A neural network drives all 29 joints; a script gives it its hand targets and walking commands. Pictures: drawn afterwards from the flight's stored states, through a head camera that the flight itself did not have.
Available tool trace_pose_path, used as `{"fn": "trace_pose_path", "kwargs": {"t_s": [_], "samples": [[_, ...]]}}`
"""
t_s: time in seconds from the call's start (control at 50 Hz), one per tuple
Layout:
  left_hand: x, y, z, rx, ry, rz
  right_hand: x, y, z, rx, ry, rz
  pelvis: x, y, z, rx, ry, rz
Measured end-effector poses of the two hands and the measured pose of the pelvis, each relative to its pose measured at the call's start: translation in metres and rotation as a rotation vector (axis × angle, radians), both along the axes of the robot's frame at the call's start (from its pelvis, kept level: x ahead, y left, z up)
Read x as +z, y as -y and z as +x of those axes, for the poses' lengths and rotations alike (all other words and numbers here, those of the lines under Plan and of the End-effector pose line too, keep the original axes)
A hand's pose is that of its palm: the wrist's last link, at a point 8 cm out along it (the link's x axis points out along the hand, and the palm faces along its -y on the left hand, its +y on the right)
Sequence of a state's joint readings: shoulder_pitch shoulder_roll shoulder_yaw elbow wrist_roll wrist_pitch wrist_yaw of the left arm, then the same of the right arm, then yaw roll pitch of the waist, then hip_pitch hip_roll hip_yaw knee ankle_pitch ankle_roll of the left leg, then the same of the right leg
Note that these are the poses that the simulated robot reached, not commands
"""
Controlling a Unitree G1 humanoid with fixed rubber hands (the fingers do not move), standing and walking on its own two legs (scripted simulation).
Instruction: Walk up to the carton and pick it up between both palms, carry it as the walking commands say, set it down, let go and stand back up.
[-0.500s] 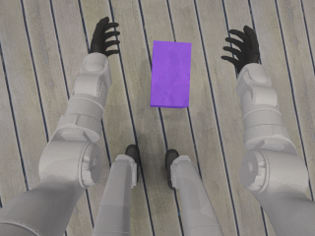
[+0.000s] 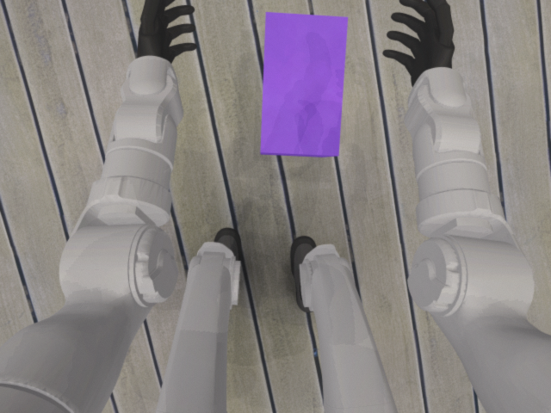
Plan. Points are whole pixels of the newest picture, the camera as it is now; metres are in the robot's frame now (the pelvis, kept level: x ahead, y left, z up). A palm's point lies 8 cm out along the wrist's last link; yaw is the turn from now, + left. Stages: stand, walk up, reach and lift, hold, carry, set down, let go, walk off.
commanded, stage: reach and lift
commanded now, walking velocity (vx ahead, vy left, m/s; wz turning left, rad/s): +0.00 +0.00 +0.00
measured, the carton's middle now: (298, 95) +0.54 -0.06 -0.51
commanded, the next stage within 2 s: none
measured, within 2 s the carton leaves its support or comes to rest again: neither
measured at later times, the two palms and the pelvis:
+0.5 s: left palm (194, 92) +0.51 +0.14 -0.32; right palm (378, 98) +0.50 -0.18 -0.31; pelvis -0.05 +0.01 -0.14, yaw -1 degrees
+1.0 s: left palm (208, 108) +0.50 +0.13 -0.43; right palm (363, 111) +0.50 -0.18 -0.41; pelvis -0.05 +0.00 -0.23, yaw -1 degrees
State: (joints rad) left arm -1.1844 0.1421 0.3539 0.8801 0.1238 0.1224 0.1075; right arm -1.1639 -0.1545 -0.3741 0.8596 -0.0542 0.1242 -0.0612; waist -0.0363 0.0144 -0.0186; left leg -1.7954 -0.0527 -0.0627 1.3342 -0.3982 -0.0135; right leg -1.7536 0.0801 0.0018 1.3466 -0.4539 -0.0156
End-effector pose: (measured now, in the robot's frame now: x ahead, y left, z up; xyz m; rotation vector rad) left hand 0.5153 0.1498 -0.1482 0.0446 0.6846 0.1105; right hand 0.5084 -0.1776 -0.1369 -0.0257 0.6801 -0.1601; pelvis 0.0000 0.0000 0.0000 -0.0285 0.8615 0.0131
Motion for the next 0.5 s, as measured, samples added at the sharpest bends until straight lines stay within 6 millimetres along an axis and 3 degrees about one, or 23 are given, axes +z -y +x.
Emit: {"fn": "trace_pose_path", "kwargs": {"t_s": [0.16,0.26,0.32,0.38,0.5], "samples": [[-0.051,-0.006,0.007,-0.007,0.023,0.011,-0.057,-0.006,0.005,0.006,0.008,-0.021,-0.055,-0.007,-0.015,0.004,0.021,-0.003],[-0.089,-0.003,0.005,-0.007,0.042,-0.004,-0.095,-0.001,0.004,0.007,0.024,-0.036,-0.076,-0.009,-0.03,0.005,0.138,-0.007],[-0.117,0.001,0.003,-0.026,0.04,0.002,-0.12,0.003,0.002,0.004,0.027,-0.051,-0.084,-0.01,-0.042,0.008,0.279,-0.006],[-0.151,0.005,-0.006,-0.037,-0.027,0.006,-0.148,0.005,-0.005,-0.01,-0.012,-0.035,-0.105,-0.011,-0.044,0.003,0.265,-0.01],[-0.174,0.009,-0.007,-0.036,-0.013,0.016,-0.174,-0.001,-0.005,0.013,-0.002,-0.022,-0.142,-0.009,-0.049,-0.016,0.284,0.004]]}}
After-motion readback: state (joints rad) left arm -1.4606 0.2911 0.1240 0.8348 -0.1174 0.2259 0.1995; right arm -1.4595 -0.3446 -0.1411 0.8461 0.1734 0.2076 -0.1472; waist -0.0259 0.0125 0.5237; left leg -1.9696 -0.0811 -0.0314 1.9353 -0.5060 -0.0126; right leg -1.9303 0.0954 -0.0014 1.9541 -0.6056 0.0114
